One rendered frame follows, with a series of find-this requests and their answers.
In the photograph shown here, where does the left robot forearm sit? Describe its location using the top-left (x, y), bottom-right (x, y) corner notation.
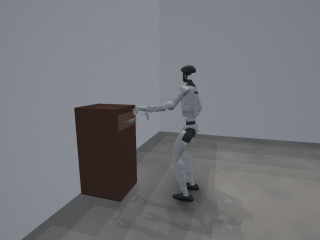
top-left (146, 101), bottom-right (172, 113)

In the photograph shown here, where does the cabinet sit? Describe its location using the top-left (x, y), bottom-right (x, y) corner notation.
top-left (74, 103), bottom-right (137, 202)

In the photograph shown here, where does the drawer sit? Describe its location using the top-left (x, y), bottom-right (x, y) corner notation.
top-left (118, 111), bottom-right (135, 131)

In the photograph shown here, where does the robot right upper arm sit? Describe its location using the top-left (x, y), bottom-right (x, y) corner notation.
top-left (197, 95), bottom-right (202, 112)

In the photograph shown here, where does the left robot thigh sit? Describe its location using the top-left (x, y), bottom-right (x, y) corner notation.
top-left (172, 129), bottom-right (193, 169)

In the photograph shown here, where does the left robot hand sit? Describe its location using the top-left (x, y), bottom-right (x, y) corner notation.
top-left (133, 106), bottom-right (149, 120)

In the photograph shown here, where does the robot head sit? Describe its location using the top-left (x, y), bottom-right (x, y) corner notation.
top-left (181, 65), bottom-right (196, 87)

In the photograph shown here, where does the robot left upper arm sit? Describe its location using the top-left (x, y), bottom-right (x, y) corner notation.
top-left (168, 85), bottom-right (191, 110)

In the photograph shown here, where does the handle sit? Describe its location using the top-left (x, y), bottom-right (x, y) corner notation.
top-left (124, 118), bottom-right (136, 123)

